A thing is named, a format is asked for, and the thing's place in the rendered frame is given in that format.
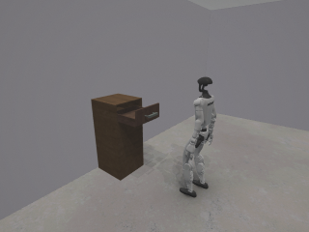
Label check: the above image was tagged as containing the left robot upper arm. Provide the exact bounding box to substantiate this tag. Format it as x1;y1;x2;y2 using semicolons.
193;98;204;126

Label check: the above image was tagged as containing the right robot upper arm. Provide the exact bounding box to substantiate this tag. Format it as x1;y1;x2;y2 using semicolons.
211;95;217;119

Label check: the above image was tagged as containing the cabinet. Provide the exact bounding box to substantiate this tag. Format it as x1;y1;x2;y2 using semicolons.
91;93;144;181

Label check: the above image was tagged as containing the left robot hand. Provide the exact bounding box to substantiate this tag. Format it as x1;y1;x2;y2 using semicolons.
184;144;196;160

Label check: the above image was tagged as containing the handle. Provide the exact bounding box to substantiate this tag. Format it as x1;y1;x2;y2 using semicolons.
144;112;158;118

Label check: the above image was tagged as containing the right robot thigh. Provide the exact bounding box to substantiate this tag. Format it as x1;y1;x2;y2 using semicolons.
194;134;210;163

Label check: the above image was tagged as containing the left robot foot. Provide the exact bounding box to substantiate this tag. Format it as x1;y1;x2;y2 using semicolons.
180;188;197;198

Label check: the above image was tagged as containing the robot left forearm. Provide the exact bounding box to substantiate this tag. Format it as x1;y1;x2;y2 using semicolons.
190;120;202;145

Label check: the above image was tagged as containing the drawer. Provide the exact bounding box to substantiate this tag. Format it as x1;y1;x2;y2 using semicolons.
117;102;159;128

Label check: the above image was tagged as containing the right robot hand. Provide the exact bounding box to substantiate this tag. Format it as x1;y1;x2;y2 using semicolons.
204;132;213;146

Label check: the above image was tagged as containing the robot right forearm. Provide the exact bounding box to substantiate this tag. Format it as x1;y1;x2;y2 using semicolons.
208;117;216;133

